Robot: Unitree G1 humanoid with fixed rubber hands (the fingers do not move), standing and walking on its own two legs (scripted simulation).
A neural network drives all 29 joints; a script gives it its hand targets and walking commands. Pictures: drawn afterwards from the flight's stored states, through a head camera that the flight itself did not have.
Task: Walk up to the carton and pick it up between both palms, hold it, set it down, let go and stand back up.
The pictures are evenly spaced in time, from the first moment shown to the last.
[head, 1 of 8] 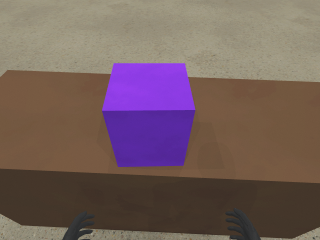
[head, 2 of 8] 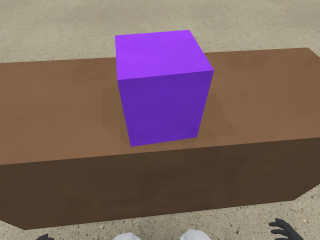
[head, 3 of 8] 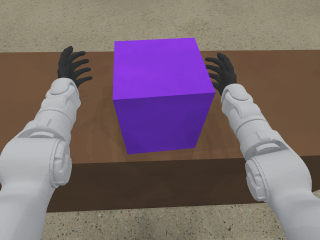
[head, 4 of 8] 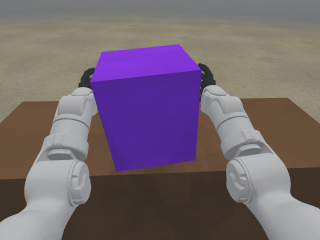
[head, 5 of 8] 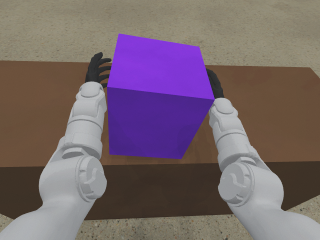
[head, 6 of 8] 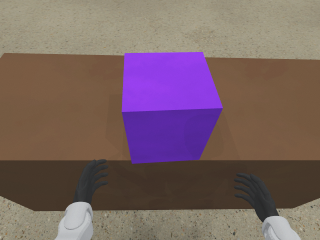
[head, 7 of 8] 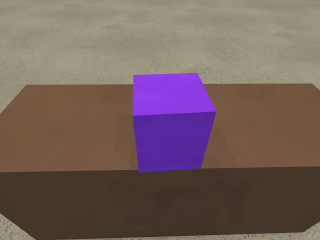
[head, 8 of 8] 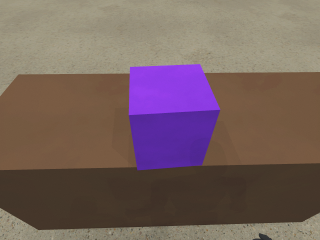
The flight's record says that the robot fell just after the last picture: no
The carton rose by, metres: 0.22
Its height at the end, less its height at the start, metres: +0.00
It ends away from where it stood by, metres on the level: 0.05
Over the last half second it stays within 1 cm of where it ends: yes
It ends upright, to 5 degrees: yes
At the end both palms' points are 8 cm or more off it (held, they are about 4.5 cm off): yes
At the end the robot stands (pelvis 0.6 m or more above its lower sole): yes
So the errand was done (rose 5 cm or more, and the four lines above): yes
